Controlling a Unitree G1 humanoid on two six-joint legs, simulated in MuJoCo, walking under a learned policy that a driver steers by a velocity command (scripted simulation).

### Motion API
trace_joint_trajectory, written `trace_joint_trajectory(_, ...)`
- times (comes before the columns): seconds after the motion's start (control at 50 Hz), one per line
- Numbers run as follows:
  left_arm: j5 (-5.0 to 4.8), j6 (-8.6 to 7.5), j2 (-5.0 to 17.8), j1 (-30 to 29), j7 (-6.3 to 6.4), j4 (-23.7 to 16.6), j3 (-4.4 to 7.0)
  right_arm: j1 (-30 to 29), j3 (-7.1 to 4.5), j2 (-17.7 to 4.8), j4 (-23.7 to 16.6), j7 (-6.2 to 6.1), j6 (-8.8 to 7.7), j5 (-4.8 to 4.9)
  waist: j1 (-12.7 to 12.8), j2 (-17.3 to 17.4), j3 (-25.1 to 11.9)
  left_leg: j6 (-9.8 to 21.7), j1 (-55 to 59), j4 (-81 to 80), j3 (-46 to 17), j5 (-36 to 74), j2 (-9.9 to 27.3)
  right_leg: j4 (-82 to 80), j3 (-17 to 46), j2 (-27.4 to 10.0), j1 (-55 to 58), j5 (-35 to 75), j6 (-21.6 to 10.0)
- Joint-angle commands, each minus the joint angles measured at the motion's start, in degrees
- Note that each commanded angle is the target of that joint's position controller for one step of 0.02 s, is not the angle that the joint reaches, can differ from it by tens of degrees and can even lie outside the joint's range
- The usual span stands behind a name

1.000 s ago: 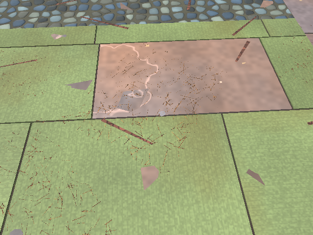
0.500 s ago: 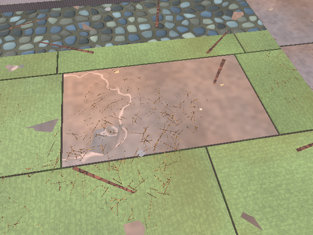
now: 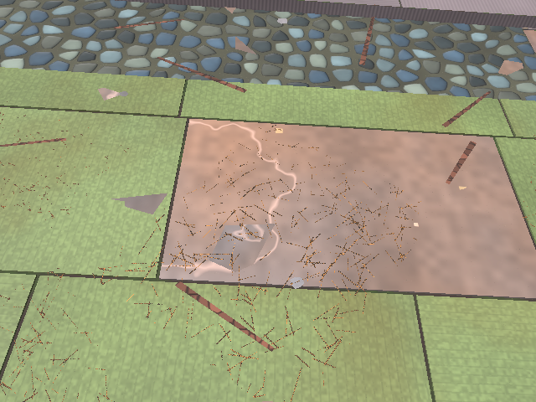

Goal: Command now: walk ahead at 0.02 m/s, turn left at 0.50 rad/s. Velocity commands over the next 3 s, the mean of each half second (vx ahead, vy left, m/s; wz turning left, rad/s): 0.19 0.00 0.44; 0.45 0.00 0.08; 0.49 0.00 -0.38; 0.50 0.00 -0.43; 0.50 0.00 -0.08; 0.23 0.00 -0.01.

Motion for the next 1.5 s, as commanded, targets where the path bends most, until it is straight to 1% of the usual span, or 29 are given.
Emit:
trace_joint_trajectory(0.02,0.57,-0.71,4.43,-7.92,0.12,-7.29,1.18,4.54,-2.59,-14.07,-4.05,0.08,-2.5,-2.59,-1.14,13.04,-1.66,16.61,6.9,-22.11,-31.3,16.16,18.84,24.26,9.9,5.4,-17.18,-16.67,0.84)
trace_joint_trajectory(0.08,0.77,-0.81,7.34,-3.16,0.73,-4.35,2.6,-3.12,-1.67,-9.84,-6.44,-0.56,-3.86,0.55,2.42,8.26,-2.38,8.38,7.77,-19.74,-21.2,14.63,12.17,25.68,12.14,3.52,-16.22,-4.25,0.01)
trace_joint_trajectory(0.14,0.24,-1.55,5.72,-2.65,0.44,-4.53,2.54,0.28,-1.0,-7.7,-6.13,-1.18,-3.78,0.58,2.09,7.71,-5.27,8.85,11.68,-18.09,-19.47,22.53,10.36,25.06,12.37,4.78,-14.59,-0.07,0.83)
trace_joint_trajectory(0.22,-0.49,-3.14,4.95,-6.74,-1.05,-6.11,2.04,3.36,-1.52,-8.96,-5.66,-1.75,-3.89,1.48,-0.46,9.87,-3.98,9.48,15.31,-23.32,-24.53,-4.37,9.7,9.45,12.78,4.5,-14.99,4.23,1.53)
trace_joint_trajectory(0.34,-0.94,-6.38,4.9,-6.47,-3.6,-5.89,1.17,3.52,-1.65,-9.58,-5.82,-1.03,-4.51,0.99,-1.88,9.91,-2.97,10.34,11.16,-22.9,-24.98,-4.75,9.38,-4.05,10.29,4.9,-3.51,3.33,0.55)
trace_joint_trajectory(0.42,-1.1,-8.08,5.41,-0.03,-4.3,-3.24,1.1,2.66,-0.62,-7.77,-6.1,-0.38,-4.45,1.05,1.71,8.41,-2.72,8.53,5.42,-19.12,-25.13,-6.62,6.76,-13.84,7.75,5.63,10.26,7.65,-2.69)
trace_joint_trajectory(0.46,-0.21,-8.45,8.63,10.87,-3.84,-0.2,1.9,-0.09,0.93,-2.91,-7.56,-0.15,-4.96,0.72,6.32,2.04,-5.4,4.68,-5.32,-4.21,-18.93,-6.31,1.04,-16.28,17.16,-3.42,24.73,3.25,-6.12)
trace_joint_trajectory(0.48,0.31,-7.99,14.49,15.89,-3.6,1.26,3.17,0.87,1.45,-0.62,-9.44,0.18,-6.01,1.49,5.22,-11.5,-6.0,1.49,-18.61,9.83,-9.09,-10.63,-6.35,-21.77,34.44,-12.71,33.13,-6.76,-12.73)
trace_joint_trajectory(0.5,0.25,-8.11,13.39,17.26,-4.03,1.88,3.19,-2.4,0.41,-5.65,-10.75,0.07,-6.94,2.48,7.08,-12.03,-0.97,0.76,-29.96,19.93,-8.71,-15.51,-4.52,-25.65,46.19,-18.87,32.61,-16.71,-17.83)
trace_joint_trajectory(0.52,-0.17,-8.4,9.55,15.24,-4.01,0.71,2.08,-2.87,-0.27,-8.31,-10.38,0.35,-7.53,2.81,6.34,-7.68,2.4,1.04,-33.31,25.08,-10.82,-10.96,-1.47,-25.82,43.1,-17.15,31.09,-18.87,-17.06)
trace_joint_trajectory(0.6,0.05,-7.93,6.08,11.65,-3.9,-1.13,0.45,-5.04,0.0,-5.57,-10.84,1.27,-8.03,1.07,4.35,-6.13,2.9,-0.77,-29.95,22.32,-5.84,4.36,4.07,-28.56,27.82,-10.02,24.62,-1.47,-12.48)
trace_joint_trajectory(0.7,-0.42,-7.24,8.28,15.3,-3.19,-0.12,0.62,-12.34,1.88,-0.77,-13.68,2.01,-8.11,0.99,6.36,-5.36,2.6,-3.1,-19.22,4.51,-0.36,16.6,2.41,-29.14,15.21,-5.26,18.14,16.95,-11.34)
trace_joint_trajectory(0.78,-1.23,-6.74,9.32,19.49,-3.27,1.01,0.66,-16.25,1.95,-1.91,-15.52,3.06,-7.91,1.78,7.09,-5.64,3.57,-1.79,-14.17,-3.11,0.11,19.52,0.95,-28.51,14.8,-8.16,20.11,19.36,-11.08)
trace_joint_trajectory(0.84,-1.4,-5.97,10.46,19.09,-3.1,1.05,0.98,-13.15,0.85,-4.95,-15.52,3.46,-7.94,1.71,3.28,-6.37,1.52,1.15,-7.73,-5.93,0.62,16.05,-0.71,-22.65,13.67,-10.05,24.69,34.6,-9.49)
trace_joint_trajectory(0.88,-0.98,-5.48,9.56,18.44,-2.9,0.54,0.52,2.35,-1.53,-9.15,-11.03,2.77,-7.58,1.55,-4.82,-5.18,-8.01,4.44,14.58,-6.26,1.65,16.09,-2.06,-4.15,9.3,-6.0,19.15,46.46,-6.64)
trace_joint_trajectory(0.9,0.84,-5.6,6.59,19.11,-2.89,-1.27,-0.68,12.93,-2.73,-13.61,-9.18,1.87,-7.06,0.81,-7.92,3.66,-17.02,8.11,32.32,-4.29,-12.62,15.0,10.54,15.5,7.02,-2.55,6.1,27.39,-4.6)
trace_joint_trajectory(0.92,-0.16,-6.87,-0.86,26.32,-3.38,-1.46,-2.68,13.85,-2.61,-16.15,-7.96,2.58,-7.0,0.54,-2.96,20.06,-25.78,16.51,44.32,-14.73,-41.05,-0.75,22.08,32.65,10.78,7.12,-10.73,-13.34,-2.65)
trace_joint_trajectory(0.94,-1.77,-7.88,6.6,21.11,-3.73,-1.48,-0.9,12.17,-1.08,-10.27,-8.45,2.79,-7.19,0.77,-4.78,13.19,-20.13,14.15,39.9,-18.95,-41.93,-6.25,20.09,38.3,15.55,4.04,-16.74,-14.04,-3.6)
trace_joint_trajectory(0.96,-2.68,-8.47,8.75,15.57,-3.91,-3.54,-0.24,7.31,-0.35,-8.5,-9.05,2.7,-7.45,0.85,-3.89,10.44,-11.12,11.93,32.0,-19.78,-33.24,-2.48,18.15,38.49,13.72,1.47,-20.12,-8.85,-4.61)
trace_joint_trajectory(0.98,-2.38,-8.47,7.84,13.72,-3.58,-3.57,-0.37,3.18,0.07,-7.45,-9.71,2.69,-7.65,0.5,-2.03,5.12,-7.09,10.93,23.68,-21.06,-26.34,4.48,16.29,36.19,12.83,-1.21,-17.7,-3.59,-4.58)
trace_joint_trajectory(1.04,-1.58,-6.28,4.79,15.81,-3.47,-2.73,-0.18,-1.62,0.59,-4.51,-9.27,2.89,-8.78,-0.44,2.49,6.03,-3.17,9.78,11.22,-26.45,-15.13,11.74,12.57,30.6,13.57,-4.49,-10.41,2.68,-3.98)
trace_joint_trajectory(1.12,-1.35,-4.48,3.66,11.53,-3.19,-4.77,-0.1,-0.2,0.04,-5.76,-6.98,2.12,-9.88,-0.8,2.88,4.01,0.89,9.82,8.83,-30.17,-6.89,17.03,12.58,24.09,15.84,-3.88,-16.0,10.22,-2.45)
trace_joint_trajectory(1.32,-0.69,-5.43,1.98,-4.67,-6.53,-12.86,-1.58,6.74,-0.58,-8.59,-3.34,0.48,-7.89,0.48,-2.64,1.72,4.74,6.34,22.46,-27.23,6.75,28.36,13.77,-0.72,8.14,-0.13,-18.96,21.74,-4.13)
trace_joint_trajectory(1.38,-0.96,-5.26,4.0,-3.33,-7.58,-15.02,-0.7,5.86,-1.12,-10.61,-3.84,-0.19,-6.17,0.84,-0.17,4.68,1.41,4.63,27.36,-17.98,8.91,52.51,14.83,-1.58,3.45,3.87,-13.66,12.21,-6.77)
trace_joint_trajectory(1.42,-1.29,-4.94,8.12,8.25,-7.3,-13.24,1.63,4.71,-1.26,-11.74,-4.6,-0.88,-5.0,0.81,6.56,6.48,-5.84,2.59,24.92,-1.06,10.61,65.8,13.25,-2.8,1.21,8.61,2.46,9.42,-9.77)
trace_joint_trajectory(1.44,-1.27,-4.61,12.25,18.15,-6.34,-11.16,3.68,4.32,-0.9,-11.44,-5.52,-1.27,-5.13,0.63,11.46,3.87,-11.09,0.26,13.93,14.0,11.01,55.72,11.12,-5.43,7.05,6.92,19.78,11.84,-12.56)
trace_joint_trajectory(1.46,-1.47,-4.29,18.67,21.31,-5.39,-10.8,5.18,10.1,1.59,-3.37,-8.2,-0.13,-6.77,-1.15,6.79,-10.75,-17.64,-3.86,-12.97,36.1,8.96,7.84,1.49,-6.06,36.22,-8.43,43.28,6.32,-22.59)
trace_joint_trajectory(1.48,-1.1,-4.77,16.26,22.2,-5.4,-12.25,4.04,7.12,2.1,-4.4,-9.0,0.82,-9.51,0.18,8.09,-7.92,-25.55,-3.58,-22.97,45.28,-4.6,-14.31,-4.74,-16.52,57.83,-14.54,50.36,1.27,-27.24)
trace_joint_trajectory(1.5,-0.46,-5.12,12.61,21.0,-5.4,-12.06,2.99,0.13,1.02,-7.98,-10.92,1.59,-11.03,2.55,9.99,-4.47,-18.82,-2.14,-28.61,45.91,-7.89,-10.0,-1.14,-18.67,49.66,-12.78,46.74,3.43,-23.43)
Next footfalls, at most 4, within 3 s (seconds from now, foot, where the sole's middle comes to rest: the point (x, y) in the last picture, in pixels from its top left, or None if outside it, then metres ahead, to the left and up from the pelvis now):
0.46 right None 0.14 -0.12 -0.76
0.88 left None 0.39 0.21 -0.76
1.44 right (241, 306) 0.74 0.04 -0.76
1.92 left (185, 216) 1.05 0.21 -0.76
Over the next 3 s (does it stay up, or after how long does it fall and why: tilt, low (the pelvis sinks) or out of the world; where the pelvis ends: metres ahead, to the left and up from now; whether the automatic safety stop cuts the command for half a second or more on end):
stays up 1.36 0.00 0.00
